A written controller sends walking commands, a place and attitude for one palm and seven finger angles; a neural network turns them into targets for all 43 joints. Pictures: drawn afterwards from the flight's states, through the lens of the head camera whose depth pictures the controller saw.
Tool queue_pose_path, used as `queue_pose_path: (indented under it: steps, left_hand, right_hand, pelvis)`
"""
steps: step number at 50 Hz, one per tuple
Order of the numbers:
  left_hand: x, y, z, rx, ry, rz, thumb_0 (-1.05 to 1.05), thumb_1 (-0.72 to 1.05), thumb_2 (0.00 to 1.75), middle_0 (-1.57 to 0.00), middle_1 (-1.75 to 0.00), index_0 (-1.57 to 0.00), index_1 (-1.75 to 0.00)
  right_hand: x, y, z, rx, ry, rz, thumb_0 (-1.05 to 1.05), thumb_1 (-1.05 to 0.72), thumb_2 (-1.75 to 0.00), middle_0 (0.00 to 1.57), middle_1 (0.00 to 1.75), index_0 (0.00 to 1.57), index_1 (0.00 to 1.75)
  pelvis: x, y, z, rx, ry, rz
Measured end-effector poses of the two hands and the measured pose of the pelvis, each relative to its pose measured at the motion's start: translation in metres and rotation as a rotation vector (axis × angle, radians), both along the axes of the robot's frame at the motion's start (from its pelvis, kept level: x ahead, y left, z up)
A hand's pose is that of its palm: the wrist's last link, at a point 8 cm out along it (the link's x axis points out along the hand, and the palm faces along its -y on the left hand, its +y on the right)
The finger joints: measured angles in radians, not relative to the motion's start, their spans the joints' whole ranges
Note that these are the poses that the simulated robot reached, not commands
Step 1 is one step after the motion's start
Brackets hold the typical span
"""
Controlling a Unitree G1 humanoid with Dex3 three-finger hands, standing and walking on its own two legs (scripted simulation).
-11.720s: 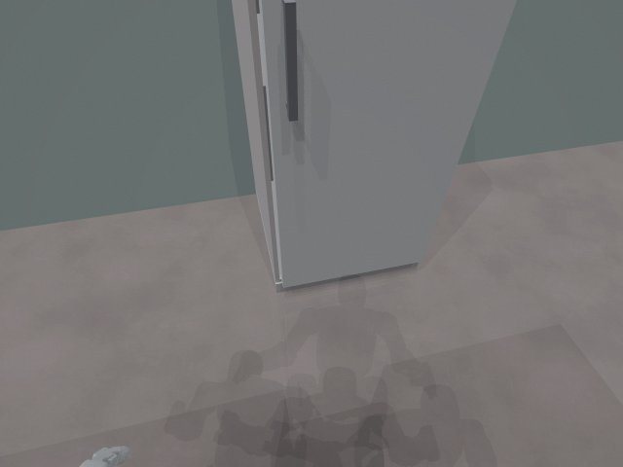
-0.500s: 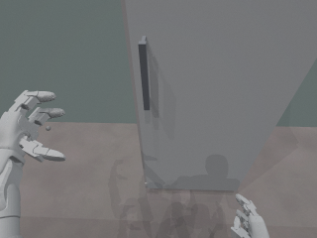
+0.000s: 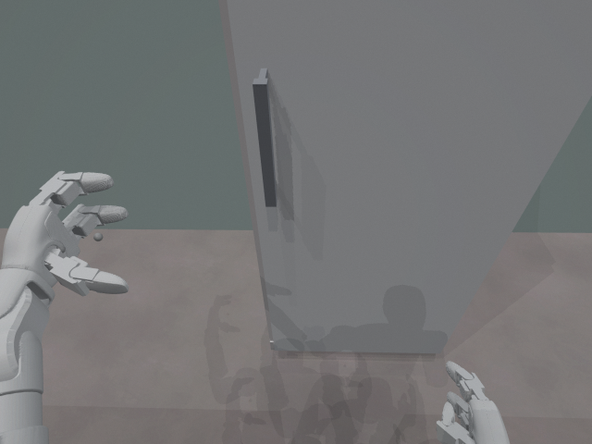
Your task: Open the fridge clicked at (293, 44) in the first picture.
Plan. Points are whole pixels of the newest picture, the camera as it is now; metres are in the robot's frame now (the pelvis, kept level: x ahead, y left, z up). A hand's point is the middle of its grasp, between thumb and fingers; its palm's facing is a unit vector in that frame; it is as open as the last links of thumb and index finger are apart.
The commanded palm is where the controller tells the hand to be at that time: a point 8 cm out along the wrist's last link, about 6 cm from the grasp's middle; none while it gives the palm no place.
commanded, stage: raise the hand to about handle height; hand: left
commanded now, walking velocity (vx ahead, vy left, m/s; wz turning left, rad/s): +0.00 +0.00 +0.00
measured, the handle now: (267, 143) +0.53 +0.12 +0.15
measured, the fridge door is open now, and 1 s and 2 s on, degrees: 0 0 0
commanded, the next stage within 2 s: move the hooked fingers beside the handle in 0.06 s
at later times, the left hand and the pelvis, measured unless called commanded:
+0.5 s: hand (140, 212) +0.33 +0.24 +0.18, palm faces +0.12 -0.99 -0.01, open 14.0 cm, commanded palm +0.29 +0.29 +0.17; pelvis +0.00 -0.01 +0.00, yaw +0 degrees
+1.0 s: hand (181, 193) +0.37 +0.21 +0.17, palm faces +0.10 -0.99 +0.00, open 14.0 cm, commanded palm +0.35 +0.26 +0.17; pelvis +0.00 +0.00 +0.00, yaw -1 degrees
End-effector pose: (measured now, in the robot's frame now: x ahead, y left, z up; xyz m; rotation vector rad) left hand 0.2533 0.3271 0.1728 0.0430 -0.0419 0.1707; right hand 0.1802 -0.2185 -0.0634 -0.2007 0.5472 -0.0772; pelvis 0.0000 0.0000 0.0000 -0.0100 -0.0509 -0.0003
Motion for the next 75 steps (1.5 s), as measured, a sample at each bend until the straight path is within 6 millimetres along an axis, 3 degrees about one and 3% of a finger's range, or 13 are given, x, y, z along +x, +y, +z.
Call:
queue_pose_path:
  steps: [7,14,28,38,46,53,62,75]
  left_hand:
    - [0.0,-0.002,0.007,-0.004,-0.025,-0.018,-0.01,-0.5,0.3,-0.3,-1.2,-0.3,-1.2]
    - [0.002,-0.005,0.001,-0.024,0.002,-0.007,-0.01,-0.5,0.3,-0.3,-1.2,-0.3,-1.2]
    - [0.056,-0.037,0.004,-0.028,-0.007,-0.056,-0.01,-0.5,0.3,-0.3,-1.2,-0.3,-1.2]
    - [0.071,-0.049,-0.006,-0.041,0.023,-0.054,-0.01,-0.5,0.3,-0.3,-1.2,-0.3,-1.2]
    - [0.083,-0.064,0.002,-0.038,-0.018,-0.071,-0.01,-0.5,0.3,-0.3,-1.2,-0.3,-1.2]
    - [0.101,-0.069,-0.009,-0.048,0.062,-0.059,-0.01,-0.5,0.3,-0.3,-1.2,-0.3,-1.2]
    - [0.129,-0.085,-0.001,-0.046,0.021,-0.08,-0.01,-0.5,0.3,-0.3,-1.2,-0.3,-1.2]
    - [0.161,-0.098,-0.01,-0.049,0.04,-0.069,-0.01,-0.5,0.3,-0.3,-1.2,-0.3,-1.2]
  right_hand:
    - [0.001,0.002,0.0,0.015,-0.006,-0.003,0.01,-0.9,-0.9,0.21,0.3,0.2,0.3]
    - [-0.001,-0.001,-0.002,0.01,0.003,-0.002,0.01,-0.9,-0.9,0.21,0.3,0.2,0.3]
    - [-0.021,-0.013,-0.01,0.004,0.056,-0.061,0.01,-0.9,-0.9,0.21,0.3,0.2,0.3]
    - [-0.035,-0.023,-0.02,-0.005,0.124,-0.09,0.01,-0.9,-0.9,0.21,0.29,0.2,0.3]
    - [-0.034,-0.023,-0.02,-0.005,0.131,-0.1,0.01,-0.9,-0.9,0.21,0.29,0.2,0.3]
    - [-0.037,-0.023,-0.021,-0.006,0.152,-0.109,0.01,-0.9,-0.9,0.21,0.29,0.2,0.3]
    - [-0.056,-0.025,-0.03,-0.021,0.229,-0.126,0.01,-0.9,-0.9,0.21,0.29,0.2,0.3]
    - [-0.099,-0.034,-0.043,-0.024,0.358,-0.189,0.01,-0.9,-0.9,0.21,0.29,0.2,0.3]
  pelvis:
    - [0.001,-0.001,0.0,0.001,0.002,-0.004]
    - [-0.001,-0.003,0.0,0.001,0.0,0.005]
    - [-0.003,-0.005,0.0,0.007,0.023,-0.008]
    - [-0.001,-0.005,0.0,0.009,0.037,-0.014]
    - [0.0,-0.004,0.0,0.009,0.039,-0.016]
    - [-0.003,-0.004,0.0,0.009,0.052,-0.014]
    - [-0.003,-0.003,-0.001,0.008,0.069,-0.012]
    - [0.0,0.0,-0.002,0.009,0.099,-0.026]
